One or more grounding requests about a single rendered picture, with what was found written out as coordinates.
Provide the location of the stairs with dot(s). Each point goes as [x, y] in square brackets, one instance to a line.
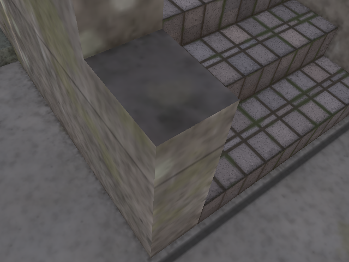
[270, 55]

